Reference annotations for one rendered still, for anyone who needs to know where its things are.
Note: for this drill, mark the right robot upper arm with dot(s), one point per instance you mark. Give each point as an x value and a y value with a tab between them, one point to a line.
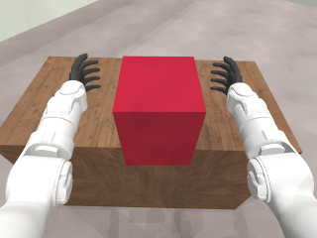
283	182

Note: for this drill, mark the robot left forearm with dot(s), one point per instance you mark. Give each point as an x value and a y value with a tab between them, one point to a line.
55	133

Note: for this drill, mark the robot right forearm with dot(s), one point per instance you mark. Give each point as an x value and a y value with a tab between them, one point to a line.
259	132

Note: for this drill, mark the robot right hand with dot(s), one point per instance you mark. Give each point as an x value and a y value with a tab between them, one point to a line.
232	75

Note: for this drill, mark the pedestal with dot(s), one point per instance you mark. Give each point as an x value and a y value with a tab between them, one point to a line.
217	177

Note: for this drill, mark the robot left hand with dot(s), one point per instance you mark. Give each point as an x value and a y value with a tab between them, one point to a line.
78	71

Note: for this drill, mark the carton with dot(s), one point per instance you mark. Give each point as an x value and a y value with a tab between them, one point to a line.
158	110

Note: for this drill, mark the left robot upper arm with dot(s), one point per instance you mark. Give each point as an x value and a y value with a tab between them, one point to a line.
37	185

